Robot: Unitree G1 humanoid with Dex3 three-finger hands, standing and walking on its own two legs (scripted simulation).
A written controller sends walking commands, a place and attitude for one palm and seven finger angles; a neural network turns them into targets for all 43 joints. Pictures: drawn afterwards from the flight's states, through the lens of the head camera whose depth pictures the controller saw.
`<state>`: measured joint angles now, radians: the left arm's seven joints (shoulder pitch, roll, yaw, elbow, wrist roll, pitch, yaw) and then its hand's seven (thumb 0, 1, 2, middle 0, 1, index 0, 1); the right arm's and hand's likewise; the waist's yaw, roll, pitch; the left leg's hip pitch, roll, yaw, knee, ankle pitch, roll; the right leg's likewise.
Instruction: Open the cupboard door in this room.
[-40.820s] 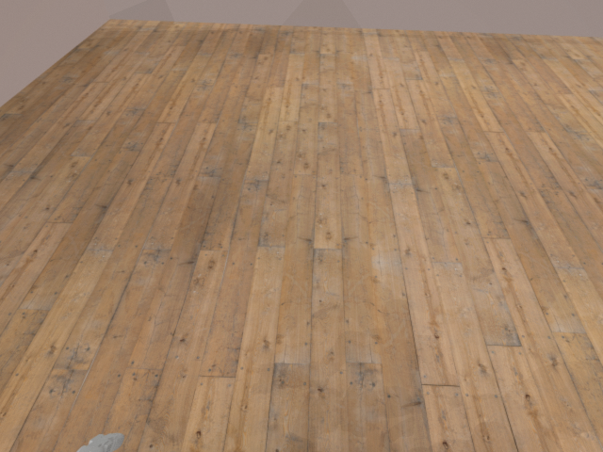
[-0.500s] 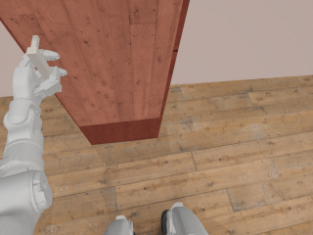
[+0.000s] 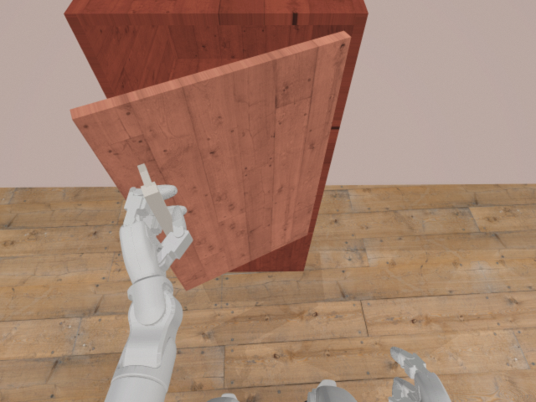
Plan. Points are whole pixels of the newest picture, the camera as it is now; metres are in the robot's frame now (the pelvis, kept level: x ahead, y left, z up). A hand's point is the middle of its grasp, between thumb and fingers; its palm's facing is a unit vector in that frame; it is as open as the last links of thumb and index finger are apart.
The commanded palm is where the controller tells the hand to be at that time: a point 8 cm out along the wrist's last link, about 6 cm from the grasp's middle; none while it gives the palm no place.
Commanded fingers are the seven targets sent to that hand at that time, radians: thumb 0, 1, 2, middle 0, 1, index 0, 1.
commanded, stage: pull the door open along its arc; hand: left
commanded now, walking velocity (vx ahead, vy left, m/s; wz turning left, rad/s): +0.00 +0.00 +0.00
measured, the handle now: (160, 206) +0.39 +0.19 +0.05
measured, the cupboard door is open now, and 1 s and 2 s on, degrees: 26 48 50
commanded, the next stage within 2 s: open thumb and fingers to let go in 0.32 s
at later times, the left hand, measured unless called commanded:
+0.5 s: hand (243, 287) +0.27 +0.05 +0.05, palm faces +0.40 -0.91 -0.05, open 5.8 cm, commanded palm +0.21 +0.09 +0.05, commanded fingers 0.00 0.55 0.75 -0.38 -1.31 -0.38 -1.31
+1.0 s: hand (243, 290) +0.26 +0.05 +0.05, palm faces +0.45 -0.89 -0.02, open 13.3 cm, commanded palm +0.21 +0.10 +0.05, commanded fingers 0.00 -0.50 0.30 -0.23 -0.80 -0.23 -0.80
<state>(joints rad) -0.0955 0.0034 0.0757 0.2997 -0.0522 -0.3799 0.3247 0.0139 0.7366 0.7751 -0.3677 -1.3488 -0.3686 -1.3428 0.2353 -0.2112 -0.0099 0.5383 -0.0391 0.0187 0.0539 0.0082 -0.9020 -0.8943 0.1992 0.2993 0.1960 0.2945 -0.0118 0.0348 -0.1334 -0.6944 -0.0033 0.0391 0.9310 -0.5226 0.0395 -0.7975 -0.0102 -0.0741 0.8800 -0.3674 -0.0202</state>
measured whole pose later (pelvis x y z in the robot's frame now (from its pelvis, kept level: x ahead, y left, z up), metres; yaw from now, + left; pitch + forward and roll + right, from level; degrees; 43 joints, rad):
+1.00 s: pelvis -0.03 -0.06 +0.00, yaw +3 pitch +11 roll +2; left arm 0.12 -0.09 -0.16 0.14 0.07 -0.30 0.55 0.00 -0.37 0.36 -0.30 -1.14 -0.30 -1.15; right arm 0.20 -0.20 -0.01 0.59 -0.07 -0.05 -0.02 0.01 -0.90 -0.89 0.20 0.30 0.20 0.29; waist 0.00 0.03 -0.12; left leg -0.66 0.00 -0.02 0.94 -0.48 -0.03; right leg -0.76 -0.02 -0.14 0.94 -0.38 -0.10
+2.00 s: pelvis -0.03 -0.01 -0.02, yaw +2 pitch +12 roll +0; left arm 0.40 0.06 -0.22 -0.18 0.00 -0.29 0.08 -0.01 -0.50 0.30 -0.16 -0.30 -0.15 -0.31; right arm 0.26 -0.21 0.04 0.41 -0.02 -0.10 0.00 0.01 -0.90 -0.89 0.20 0.30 0.20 0.30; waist 0.02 0.03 -0.11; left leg -0.72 -0.02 0.02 1.06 -0.55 0.03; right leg -0.82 -0.04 -0.09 1.02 -0.41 -0.03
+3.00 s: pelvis -0.01 -0.01 -0.01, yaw +3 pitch +10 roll -2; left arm 0.66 0.20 0.06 -0.41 -0.22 -0.23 -0.16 -0.01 -0.50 0.30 -0.15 -0.30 -0.15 -0.30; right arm 0.29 -0.22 0.03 0.41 0.03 -0.14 -0.06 0.01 -0.90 -0.89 0.20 0.30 0.20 0.30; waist 0.03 0.06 -0.13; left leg -0.63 -0.01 -0.02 1.01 -0.55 0.02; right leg -0.71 -0.02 -0.12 0.95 -0.41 -0.04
